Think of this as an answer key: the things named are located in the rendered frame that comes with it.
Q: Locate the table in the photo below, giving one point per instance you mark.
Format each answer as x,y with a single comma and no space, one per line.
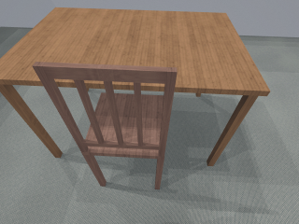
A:
206,49

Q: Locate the chair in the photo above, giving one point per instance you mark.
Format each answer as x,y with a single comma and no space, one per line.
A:
123,124

